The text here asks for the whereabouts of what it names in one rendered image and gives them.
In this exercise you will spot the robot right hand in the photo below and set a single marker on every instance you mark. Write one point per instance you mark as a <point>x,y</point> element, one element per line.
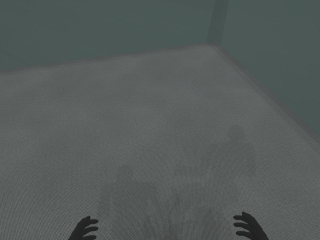
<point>256,231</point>

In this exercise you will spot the robot left hand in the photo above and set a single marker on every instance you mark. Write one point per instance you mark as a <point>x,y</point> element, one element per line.
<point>80,230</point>

